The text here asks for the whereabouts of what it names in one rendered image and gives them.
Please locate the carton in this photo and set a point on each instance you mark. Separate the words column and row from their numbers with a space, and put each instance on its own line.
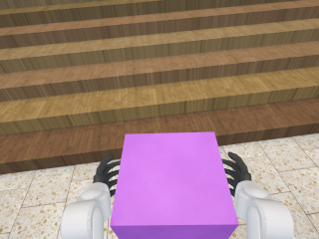
column 172, row 185

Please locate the robot right hand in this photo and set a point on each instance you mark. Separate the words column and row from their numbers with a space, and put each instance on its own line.
column 240, row 172

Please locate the robot right forearm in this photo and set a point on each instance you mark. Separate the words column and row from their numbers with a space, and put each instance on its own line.
column 265, row 217

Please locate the robot left forearm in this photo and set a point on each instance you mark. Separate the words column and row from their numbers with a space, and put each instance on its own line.
column 85, row 218

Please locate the robot left hand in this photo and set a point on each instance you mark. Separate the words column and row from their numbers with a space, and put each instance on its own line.
column 103, row 175

